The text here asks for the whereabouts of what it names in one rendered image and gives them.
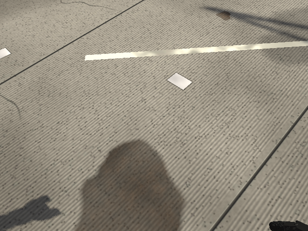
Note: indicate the robot right hand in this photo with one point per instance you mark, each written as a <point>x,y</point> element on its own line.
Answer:
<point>288,226</point>

